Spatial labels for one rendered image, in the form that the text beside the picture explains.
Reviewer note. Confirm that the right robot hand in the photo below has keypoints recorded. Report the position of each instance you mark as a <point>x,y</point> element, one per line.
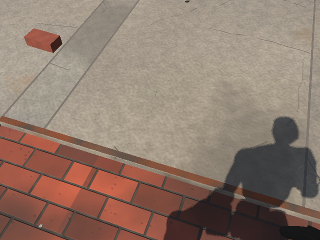
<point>300,232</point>

